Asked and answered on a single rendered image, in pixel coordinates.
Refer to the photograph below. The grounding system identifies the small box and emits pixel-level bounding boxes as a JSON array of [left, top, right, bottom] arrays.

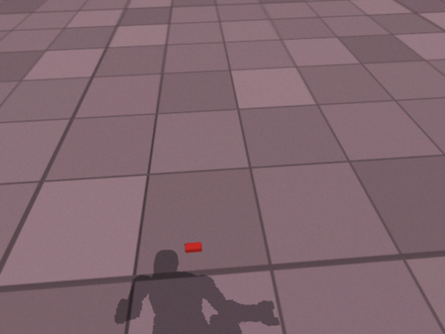
[[185, 242, 202, 253]]

